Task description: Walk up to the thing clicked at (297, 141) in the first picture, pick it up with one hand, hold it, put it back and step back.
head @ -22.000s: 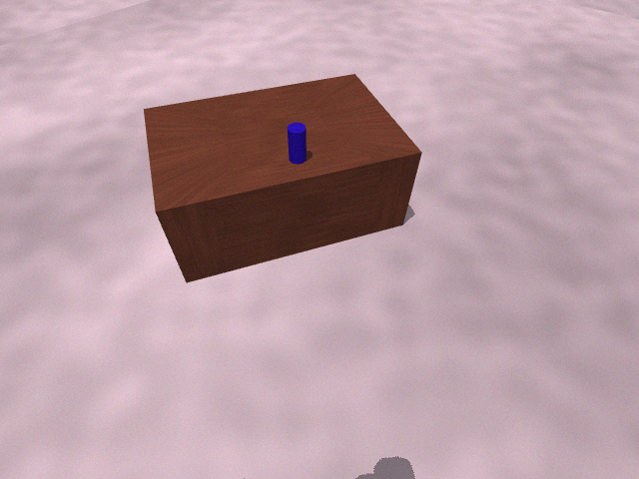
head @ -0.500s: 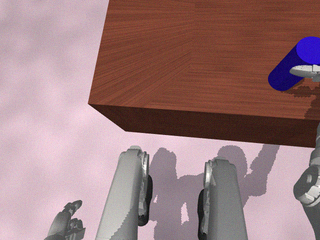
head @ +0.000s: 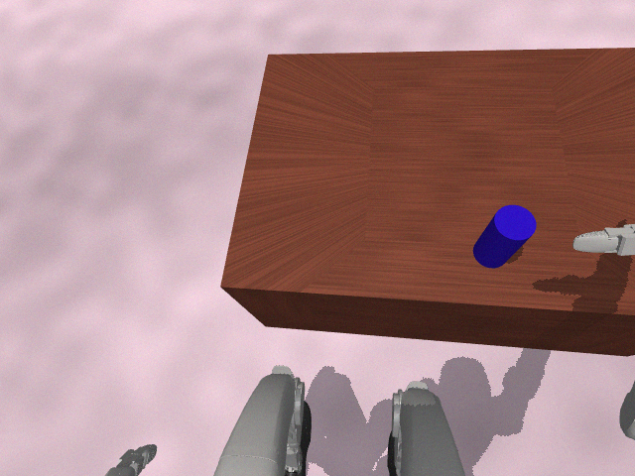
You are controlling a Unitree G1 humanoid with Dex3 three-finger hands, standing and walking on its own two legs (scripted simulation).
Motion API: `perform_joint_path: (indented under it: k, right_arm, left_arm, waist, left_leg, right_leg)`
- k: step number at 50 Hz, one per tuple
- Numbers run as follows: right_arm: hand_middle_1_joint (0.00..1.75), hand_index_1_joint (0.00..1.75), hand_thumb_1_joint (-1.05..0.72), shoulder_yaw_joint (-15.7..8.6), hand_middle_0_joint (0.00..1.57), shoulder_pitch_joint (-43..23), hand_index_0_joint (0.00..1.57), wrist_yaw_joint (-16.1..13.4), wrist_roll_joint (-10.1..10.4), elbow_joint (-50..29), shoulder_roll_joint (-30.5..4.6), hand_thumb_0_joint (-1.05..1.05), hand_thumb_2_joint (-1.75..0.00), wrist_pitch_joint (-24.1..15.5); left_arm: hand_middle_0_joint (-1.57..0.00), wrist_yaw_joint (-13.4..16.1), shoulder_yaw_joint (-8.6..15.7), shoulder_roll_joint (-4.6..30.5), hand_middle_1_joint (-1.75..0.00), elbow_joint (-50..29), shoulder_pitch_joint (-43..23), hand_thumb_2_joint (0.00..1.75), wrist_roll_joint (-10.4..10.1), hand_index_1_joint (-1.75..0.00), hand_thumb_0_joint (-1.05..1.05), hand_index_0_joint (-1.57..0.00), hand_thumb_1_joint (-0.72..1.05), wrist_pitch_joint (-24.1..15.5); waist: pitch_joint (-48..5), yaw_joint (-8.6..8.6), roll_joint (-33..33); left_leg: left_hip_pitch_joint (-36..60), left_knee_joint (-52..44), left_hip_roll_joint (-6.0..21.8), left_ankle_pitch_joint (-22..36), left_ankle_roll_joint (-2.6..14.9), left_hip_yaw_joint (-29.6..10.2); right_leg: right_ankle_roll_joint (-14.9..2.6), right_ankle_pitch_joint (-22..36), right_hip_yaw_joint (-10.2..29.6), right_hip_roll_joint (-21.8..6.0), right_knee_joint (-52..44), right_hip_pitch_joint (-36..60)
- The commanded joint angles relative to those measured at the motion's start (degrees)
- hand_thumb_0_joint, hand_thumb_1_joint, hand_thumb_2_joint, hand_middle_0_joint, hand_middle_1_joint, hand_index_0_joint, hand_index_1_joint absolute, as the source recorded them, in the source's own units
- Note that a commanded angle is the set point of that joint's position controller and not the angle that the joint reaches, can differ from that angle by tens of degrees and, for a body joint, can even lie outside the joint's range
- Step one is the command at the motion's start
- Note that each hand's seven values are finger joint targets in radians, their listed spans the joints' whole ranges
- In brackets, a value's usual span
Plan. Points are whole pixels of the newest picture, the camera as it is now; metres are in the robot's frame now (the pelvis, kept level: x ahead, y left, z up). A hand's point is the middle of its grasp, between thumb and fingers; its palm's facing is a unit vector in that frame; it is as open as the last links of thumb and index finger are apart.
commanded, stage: home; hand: right
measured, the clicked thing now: (501, 238) +0.48 -0.25 -0.20
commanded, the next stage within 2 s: none
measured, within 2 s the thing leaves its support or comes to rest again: neither
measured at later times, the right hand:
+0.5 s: hand (561, 342) +0.27 -0.22 +0.01, palm faces +0.21 +0.93 -0.30, open 17.6 cm
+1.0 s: hand (528, 397) +0.22 -0.18 +0.02, palm faces +0.17 +0.95 -0.26, open 17.5 cm
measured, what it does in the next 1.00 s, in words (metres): rises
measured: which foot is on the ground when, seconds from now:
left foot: down 0.00-1.00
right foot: down 0.00-1.00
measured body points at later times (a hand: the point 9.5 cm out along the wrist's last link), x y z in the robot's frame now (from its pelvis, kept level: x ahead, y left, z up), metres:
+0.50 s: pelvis +0.04 +0.00 +0.09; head +0.09 -0.01 +0.53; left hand +0.17 +0.24 -0.02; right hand +0.26 -0.27 +0.03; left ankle +0.07 +0.14 -0.61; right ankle +0.03 -0.12 -0.61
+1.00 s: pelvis +0.05 +0.01 +0.09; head +0.07 +0.01 +0.54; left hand +0.22 +0.25 +0.01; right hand +0.20 -0.23 +0.04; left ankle +0.07 +0.14 -0.61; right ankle +0.03 -0.12 -0.61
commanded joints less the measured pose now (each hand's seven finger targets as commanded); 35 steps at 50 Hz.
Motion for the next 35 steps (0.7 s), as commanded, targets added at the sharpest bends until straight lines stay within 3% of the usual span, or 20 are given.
perform_joint_path:
  k: [1, 4, 7, 12, 15, 17, 18, 19, 20, 21, 23, 24, 25, 26, 30, 31, 33, 35]
  right_arm:
    - [0.05, 0.05, 0.58, 4.52, 0.05, -7.66, 0.05, -2.00, 1.27, -1.64, -5.35, 0.00, -0.04, -1.24]
    - [0.06, 0.06, 0.54, 5.05, 0.05, -4.72, 0.05, -2.78, 2.11, -7.49, -6.02, 0.00, -0.06, -0.39]
    - [0.05, 0.05, 0.59, 8.91, 0.05, 4.72, 0.05, -3.11, 3.72, -11.42, 0.45, 0.00, -0.03, 1.43]
    - [0.05, 0.05, 0.58, 8.91, 0.05, 14.36, 0.05, -5.17, 5.17, -27.65, 0.11, 0.00, -0.04, 2.21]
    - [0.04, 0.04, 0.60, 10.19, 0.05, 18.35, 0.05, -6.32, 6.00, -37.89, 2.02, 0.00, -0.03, 2.33]
    - [0.05, 0.05, 0.58, 11.45, 0.05, 24.11, 0.05, -6.99, 6.56, -40.93, 4.68, 0.00, -0.04, 2.92]
    - [0.05, 0.05, 0.59, 12.60, 0.05, 28.08, 0.05, -7.17, 6.77, -41.23, 7.22, 0.00, -0.03, 3.31]
    - [0.05, 0.05, 0.59, 15.44, 0.05, 32.87, 0.05, -6.91, 7.01, -41.01, 11.98, 0.00, -0.03, 3.75]
    - [0.05, 0.05, 0.57, 17.12, 0.05, 33.14, 0.05, -6.82, 7.15, -43.71, 13.88, 0.00, -0.04, 4.03]
    - [0.05, 0.05, 0.57, 17.83, 0.05, 36.70, 0.05, -6.79, 7.31, -45.65, 14.89, 0.00, -0.04, 4.28]
    - [0.05, 0.05, 0.58, 17.55, 0.05, 40.46, 0.05, -6.94, 7.39, -52.49, 13.59, 0.00, -0.04, 4.78]
    - [0.05, 0.05, 0.59, 21.78, 0.05, 47.52, 0.05, -6.38, 7.54, -49.52, 19.23, 0.00, -0.03, 5.88]
    - [0.05, 0.05, 0.58, 22.39, 0.05, 48.10, 0.05, -6.34, 7.66, -53.80, 19.15, 0.00, -0.04, 6.34]
    - [0.05, 0.05, 0.59, 22.41, 0.05, 50.38, 0.05, -6.33, 7.62, -56.44, 18.81, 0.00, -0.03, 6.47]
    - [0.05, 0.05, 0.57, 22.30, 0.05, 54.96, 0.05, -5.71, 7.36, -61.61, 18.32, 0.00, -0.04, 7.68]
    - [0.05, 0.05, 0.56, 23.54, 0.05, 57.20, 0.05, -5.36, 7.27, -59.98, 20.17, 0.00, -0.05, 8.19]
    - [0.05, 0.05, 0.56, 21.17, 0.05, 54.35, 0.05, -5.48, 7.26, -66.13, 17.15, 0.00, -0.05, 8.27]
    - [0.05, 0.05, 0.57, 22.85, 0.05, 57.44, 0.05, -5.05, 6.97, -63.64, 19.86, 0.00, -0.04, 9.25]
  left_arm:
    - [-0.20, 1.17, 3.85, 10.79, -0.30, -2.97, 7.78, 0.90, -0.45, -0.29, 0.00, -0.20, 0.89, -1.04]
    - [-0.20, 1.68, 3.79, 10.52, -0.29, -3.52, 7.02, 0.90, -0.88, -0.29, 0.00, -0.20, 0.89, -0.97]
    - [-0.20, 1.86, 3.63, 9.11, -0.30, -4.57, 5.82, 0.90, -1.67, -0.29, 0.00, -0.20, 0.89, -1.29]
    - [-0.20, 3.11, 2.80, 7.74, -0.29, -5.87, 2.90, 0.90, -2.21, -0.29, 0.00, -0.20, 0.89, -1.92]
    - [-0.20, 4.17, 2.80, 7.14, -0.30, -6.50, 1.28, 0.90, -2.02, -0.29, 0.00, -0.20, 0.89, -2.58]
    - [-0.20, 5.02, 2.32, 6.03, -0.29, -7.32, -0.27, 0.90, -2.14, -0.29, 0.00, -0.20, 0.89, -3.09]
    - [-0.20, 5.31, 2.05, 5.32, -0.29, -7.66, -1.05, 0.90, -2.08, -0.29, 0.00, -0.20, 0.89, -3.33]
    - [-0.20, 5.48, 1.74, 4.43, -0.29, -8.20, -1.90, 0.90, -1.94, -0.29, 0.00, -0.20, 0.89, -3.71]
    - [-0.20, 5.64, 1.86, 4.35, -0.29, -8.42, -2.35, 0.90, -1.81, -0.29, 0.00, -0.20, 0.89, -4.10]
    - [-0.20, 5.74, 2.13, 4.68, -0.29, -8.71, -3.21, 0.90, -1.77, -0.29, 0.00, -0.20, 0.89, -4.42]
    - [-0.20, 6.08, 2.47, 4.54, -0.29, -9.43, -4.31, 0.90, -1.72, -0.29, 0.00, -0.20, 0.89, -4.79]
    - [-0.20, 5.93, 2.32, 3.84, -0.30, -9.65, -4.90, 0.90, -1.60, -0.29, 0.00, -0.20, 0.89, -5.12]
    - [-0.20, 5.94, 2.40, 3.71, -0.30, -10.65, -5.31, 0.90, -1.74, -0.29, 0.00, -0.20, 0.89, -5.42]
    - [-0.20, 5.89, 2.48, 3.53, -0.30, -10.85, -5.78, 0.90, -1.70, -0.29, 0.00, -0.20, 0.89, -5.51]
    - [-0.20, 6.15, 2.38, 3.22, -0.30, -12.22, -6.51, 0.90, -1.42, -0.30, 0.00, -0.20, 0.89, -6.05]
    - [-0.20, 6.25, 2.07, 2.97, -0.30, -12.30, -6.91, 0.90, -1.34, -0.30, 0.00, -0.20, 0.89, -6.34]
    - [-0.20, 6.55, 2.08, 3.05, -0.30, -12.84, -7.05, 0.90, -1.21, -0.30, 0.00, -0.20, 0.89, -6.83]
    - [-0.20, 6.60, 1.90, 2.84, -0.30, -12.98, -6.87, 0.90, -0.98, -0.30, 0.00, -0.20, 0.89, -7.65]
  waist:
    - [-19.33, 0.34, -7.27]
    - [-19.81, -1.43, -7.93]
    - [-17.83, -2.52, -6.03]
    - [-16.90, -5.07, -8.86]
    - [-16.54, -4.93, -11.69]
    - [-12.95, -4.86, -9.45]
    - [-11.15, -4.72, -7.80]
    - [-9.77, -4.29, -6.52]
    - [-9.93, -3.72, -6.33]
    - [-9.01, -4.54, -6.73]
    - [-9.30, -5.55, -6.74]
    - [-6.82, -4.71, -3.76]
    - [-6.34, -4.46, -2.47]
    - [-6.16, -5.25, -2.48]
    - [-4.87, -4.48, 0.63]
    - [-3.38, -4.10, 1.17]
    - [-3.81, -4.39, -1.68]
    - [-3.49, -3.88, -1.05]
  left_leg:
    - [18.10, -14.08, -2.24, 11.58, 3.29, 1.24]
    - [24.23, -17.53, -2.28, 13.36, 3.43, 1.51]
    - [29.61, -20.92, -2.37, 14.70, 3.47, 1.71]
    - [36.72, -24.97, -2.01, 14.72, 3.59, 1.62]
    - [39.36, -26.55, -1.74, 16.43, 3.63, 1.31]
    - [40.83, -28.10, -1.75, 15.10, 3.37, 1.36]
    - [41.68, -28.91, -1.62, 14.74, 3.18, 1.19]
    - [41.76, -29.25, -1.62, 15.03, 2.99, 1.26]
    - [41.43, -29.38, -1.71, 15.18, 2.95, 1.36]
    - [41.52, -29.39, -1.70, 15.42, 2.98, 1.46]
    - [43.50, -29.94, -1.71, 16.13, 2.82, 1.67]
    - [43.33, -30.25, -1.87, 16.36, 2.60, 1.99]
    - [43.64, -30.61, -1.98, 16.58, 2.39, 2.04]
    - [44.53, -30.74, -1.82, 17.29, 2.19, 1.97]
    - [44.85, -31.34, -1.64, 17.59, 1.55, 1.45]
    - [44.48, -31.64, -1.44, 17.26, 1.30, 1.07]
    - [44.35, -31.59, -1.18, 16.73, 1.42, 0.69]
    - [43.94, -30.91, -1.24, 16.97, 1.40, 0.97]
  right_leg:
    - [-0.36, 18.61, 0.10, 1.07, -18.67, 25.28]
    - [-0.24, 20.64, -0.32, 1.02, -22.34, 28.94]
    - [-0.48, 21.70, -1.08, 1.11, -25.44, 30.78]
    - [0.08, 21.34, -1.41, 1.23, -31.27, 36.84]
    - [0.45, 23.10, -1.89, 1.42, -33.34, 41.03]
    - [0.08, 20.80, -2.15, 1.44, -34.75, 40.68]
    - [-0.25, 19.91, -2.48, 1.57, -35.01, 39.97]
    - [-0.36, 19.92, -2.68, 1.63, -35.29, 40.01]
    - [-0.28, 20.05, -2.54, 1.49, -35.70, 41.04]
    - [-0.04, 20.44, -2.47, 1.42, -36.18, 41.76]
    - [0.00, 21.84, -2.68, 1.58, -36.44, 42.90]
    - [-0.21, 22.15, -2.73, 1.61, -36.48, 41.91]
    - [-0.41, 22.00, -2.87, 1.68, -36.62, 41.73]
    - [-0.46, 22.62, -3.19, 1.90, -36.38, 42.02]
    - [-1.13, 22.03, -3.68, 2.25, -35.54, 41.96]
    - [-1.27, 21.26, -3.97, 2.50, -35.26, 41.46]
    - [-1.13, 20.80, -4.00, 2.69, -35.37, 41.79]
    - [-1.08, 21.24, -3.77, 2.61, -35.19, 42.13]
